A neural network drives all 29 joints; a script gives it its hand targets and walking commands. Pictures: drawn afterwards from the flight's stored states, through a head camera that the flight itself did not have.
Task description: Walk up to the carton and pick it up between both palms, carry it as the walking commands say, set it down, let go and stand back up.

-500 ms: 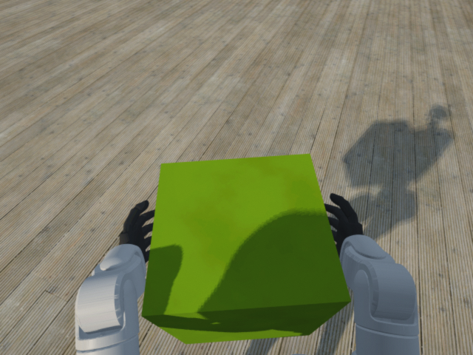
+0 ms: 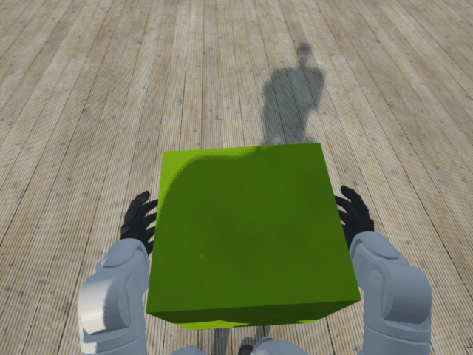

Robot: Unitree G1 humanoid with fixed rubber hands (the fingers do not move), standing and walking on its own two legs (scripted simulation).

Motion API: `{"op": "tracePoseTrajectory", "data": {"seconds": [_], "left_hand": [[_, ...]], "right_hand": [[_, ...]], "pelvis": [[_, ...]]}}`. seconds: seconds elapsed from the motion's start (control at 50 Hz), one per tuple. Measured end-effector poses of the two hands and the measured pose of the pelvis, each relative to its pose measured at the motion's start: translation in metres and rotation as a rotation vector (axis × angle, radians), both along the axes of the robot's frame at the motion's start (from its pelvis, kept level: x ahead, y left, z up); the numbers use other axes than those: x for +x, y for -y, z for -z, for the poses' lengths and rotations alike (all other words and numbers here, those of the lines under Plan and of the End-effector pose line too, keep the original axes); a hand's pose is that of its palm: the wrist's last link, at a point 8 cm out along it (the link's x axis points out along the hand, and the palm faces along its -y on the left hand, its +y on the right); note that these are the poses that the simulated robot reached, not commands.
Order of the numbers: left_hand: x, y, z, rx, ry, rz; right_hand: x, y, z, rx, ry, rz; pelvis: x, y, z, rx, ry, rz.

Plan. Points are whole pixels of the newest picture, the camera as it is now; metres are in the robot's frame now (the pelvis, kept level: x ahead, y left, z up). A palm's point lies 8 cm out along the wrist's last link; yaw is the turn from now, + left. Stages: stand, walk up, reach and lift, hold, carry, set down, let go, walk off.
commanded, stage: carry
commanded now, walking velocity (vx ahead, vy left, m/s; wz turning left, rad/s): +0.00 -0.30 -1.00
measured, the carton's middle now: (246, 247) +0.28 +0.00 +0.00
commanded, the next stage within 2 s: none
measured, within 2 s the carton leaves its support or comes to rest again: neither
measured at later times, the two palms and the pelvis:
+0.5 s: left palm (369, 267) +0.23 -0.17 +0.06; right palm out of the picture +0.07 -0.46 +0.06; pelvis -0.08 -0.20 +0.00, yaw -27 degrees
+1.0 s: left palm out of the picture +0.04 -0.48 +0.07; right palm out of the picture -0.24 -0.66 +0.06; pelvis -0.24 -0.35 -0.01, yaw -56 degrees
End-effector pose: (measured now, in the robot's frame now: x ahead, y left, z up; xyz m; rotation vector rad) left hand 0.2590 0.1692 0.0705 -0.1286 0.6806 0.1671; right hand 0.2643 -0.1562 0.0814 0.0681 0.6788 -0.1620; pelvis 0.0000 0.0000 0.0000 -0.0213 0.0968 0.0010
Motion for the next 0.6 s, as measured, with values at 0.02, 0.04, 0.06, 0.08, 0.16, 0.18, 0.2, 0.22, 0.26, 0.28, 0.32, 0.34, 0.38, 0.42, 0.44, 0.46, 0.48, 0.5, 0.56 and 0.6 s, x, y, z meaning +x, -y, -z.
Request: {"op": "tracePoseTrajectory", "data": {"seconds": [0.02, 0.04, 0.06, 0.08, 0.16, 0.18, 0.2, 0.22, 0.26, 0.28, 0.32, 0.34, 0.38, 0.42, 0.44, 0.46, 0.48, 0.5, 0.56, 0.6], "left_hand": [[0.0, 0.009, 0.003, -0.015, 0.0, 0.013], [0.0, 0.018, 0.004, -0.025, -0.009, 0.03], [-0.001, 0.029, 0.003, -0.027, -0.019, 0.049], [-0.001, 0.04, 0.001, -0.03, -0.027, 0.068], [0.003, 0.09, -0.017, -0.034, -0.011, 0.162], [0.005, 0.104, -0.023, -0.031, 0.003, 0.185], [0.007, 0.118, -0.028, -0.027, 0.017, 0.208], [0.009, 0.134, -0.031, -0.023, 0.028, 0.23], [0.01, 0.168, -0.035, -0.01, 0.043, 0.275], [0.01, 0.186, -0.034, -0.003, 0.047, 0.296], [0.008, 0.225, -0.029, 0.008, 0.06, 0.331], [0.005, 0.245, -0.023, 0.011, 0.057, 0.346], [-0.003, 0.279, -0.009, 0.051, 0.013, 0.393], [-0.015, 0.302, 0.003, 0.093, -0.046, 0.442], [-0.02, 0.312, 0.007, 0.097, -0.065, 0.459], [-0.025, 0.321, 0.009, 0.092, -0.07, 0.473], [-0.03, 0.33, 0.008, 0.082, -0.064, 0.487], [-0.034, 0.34, 0.007, 0.068, -0.049, 0.501], [-0.045, 0.367, 0.002, 0.025, -0.003, 0.546], [-0.053, 0.385, 0.001, -0.006, 0.007, 0.577]], "right_hand": [[-0.005, 0.008, -0.002, -0.018, -0.001, 0.01], [-0.01, 0.018, -0.003, -0.029, -0.009, 0.025], [-0.017, 0.028, -0.004, -0.032, -0.019, 0.044], [-0.025, 0.039, -0.007, -0.033, -0.027, 0.064], [-0.053, 0.086, -0.024, -0.034, -0.011, 0.157], [-0.058, 0.098, -0.029, -0.033, 0.002, 0.179], [-0.063, 0.112, -0.032, -0.033, 0.015, 0.2], [-0.069, 0.126, -0.034, -0.032, 0.026, 0.22], [-0.081, 0.156, -0.033, -0.028, 0.038, 0.258], [-0.088, 0.173, -0.03, -0.024, 0.041, 0.277], [-0.102, 0.208, -0.019, -0.015, 0.052, 0.312], [-0.11, 0.226, -0.01, -0.008, 0.053, 0.331], [-0.129, 0.256, 0.01, 0.031, 0.01, 0.376], [-0.153, 0.274, 0.027, 0.077, -0.049, 0.425], [-0.164, 0.281, 0.031, 0.092, -0.066, 0.45], [-0.174, 0.287, 0.032, 0.097, -0.069, 0.472], [-0.183, 0.295, 0.03, 0.087, -0.062, 0.486], [-0.191, 0.302, 0.026, 0.072, -0.047, 0.499], [-0.214, 0.323, 0.01, 0.024, -0.003, 0.541], [-0.231, 0.335, 0.001, -0.01, 0.006, 0.572]], "pelvis": [[-0.001, 0.006, 0.0, 0.013, 0.006, 0.022], [-0.003, 0.011, -0.001, 0.018, 0.01, 0.048], [-0.004, 0.017, -0.004, 0.016, 0.013, 0.076], [-0.005, 0.022, -0.008, 0.013, 0.017, 0.1], [-0.011, 0.049, -0.02, -0.018, 0.03, 0.174], [-0.014, 0.057, -0.021, -0.027, 0.031, 0.195], [-0.016, 0.066, -0.022, -0.034, 0.03, 0.216], [-0.018, 0.075, -0.022, -0.039, 0.028, 0.236], [-0.024, 0.097, -0.019, -0.045, 0.027, 0.275], [-0.027, 0.11, -0.015, -0.046, 0.028, 0.292], [-0.032, 0.137, -0.003, -0.035, 0.032, 0.317], [-0.037, 0.149, 0.004, -0.032, 0.033, 0.332], [-0.047, 0.164, 0.009, -0.013, 0.028, 0.365], [-0.057, 0.174, 0.006, 0.0, 0.026, 0.398], [-0.063, 0.18, 0.005, 0.004, 0.027, 0.416], [-0.068, 0.185, 0.004, 0.005, 0.028, 0.435], [-0.074, 0.19, 0.003, 0.005, 0.03, 0.454], [-0.079, 0.195, 0.003, 0.005, 0.03, 0.473], [-0.092, 0.21, 0.003, 0.0, 0.027, 0.532], [-0.099, 0.22, 0.003, -0.008, 0.027, 0.574]]}}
